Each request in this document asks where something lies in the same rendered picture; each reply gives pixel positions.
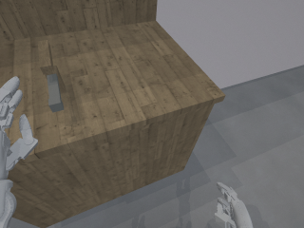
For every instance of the robot left forearm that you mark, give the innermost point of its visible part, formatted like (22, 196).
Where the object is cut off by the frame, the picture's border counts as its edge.
(8, 203)

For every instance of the right robot hand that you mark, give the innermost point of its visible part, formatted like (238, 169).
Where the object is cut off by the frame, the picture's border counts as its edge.
(236, 214)

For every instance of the tap lever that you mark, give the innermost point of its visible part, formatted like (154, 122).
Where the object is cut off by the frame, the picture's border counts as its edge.
(55, 101)

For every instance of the left robot hand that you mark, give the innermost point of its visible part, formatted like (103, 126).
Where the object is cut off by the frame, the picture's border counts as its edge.
(10, 98)

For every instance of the counter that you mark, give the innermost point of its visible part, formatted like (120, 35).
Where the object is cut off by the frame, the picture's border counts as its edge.
(134, 102)

